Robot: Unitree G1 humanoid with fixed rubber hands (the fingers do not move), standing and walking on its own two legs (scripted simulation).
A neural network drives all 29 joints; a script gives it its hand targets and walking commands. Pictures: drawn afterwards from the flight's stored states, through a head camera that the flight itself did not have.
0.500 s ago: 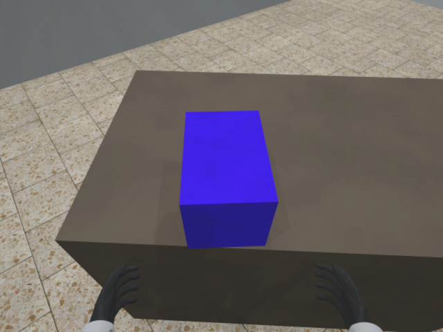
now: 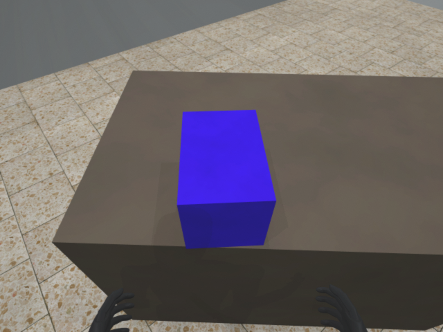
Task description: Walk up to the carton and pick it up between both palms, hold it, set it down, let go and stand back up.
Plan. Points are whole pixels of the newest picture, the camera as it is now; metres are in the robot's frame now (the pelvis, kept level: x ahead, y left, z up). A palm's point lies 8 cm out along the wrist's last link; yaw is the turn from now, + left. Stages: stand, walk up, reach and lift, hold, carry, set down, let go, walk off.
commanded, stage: let go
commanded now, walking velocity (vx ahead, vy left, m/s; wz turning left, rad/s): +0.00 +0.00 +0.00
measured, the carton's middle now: (222, 176) +0.42 +0.02 +0.02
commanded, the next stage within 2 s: stand in 0.52 s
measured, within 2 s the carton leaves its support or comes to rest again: neither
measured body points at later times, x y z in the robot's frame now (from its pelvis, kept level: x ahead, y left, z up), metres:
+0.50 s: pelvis -0.01 +0.00 +0.00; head +0.00 +0.01 +0.45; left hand +0.17 +0.22 -0.10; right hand +0.15 -0.23 -0.09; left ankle +0.00 +0.12 -0.75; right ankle -0.03 -0.11 -0.75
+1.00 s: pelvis -0.03 +0.01 -0.01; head -0.04 +0.02 +0.44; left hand +0.03 +0.27 -0.14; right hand +0.02 -0.24 -0.14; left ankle +0.00 +0.12 -0.75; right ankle -0.03 -0.11 -0.75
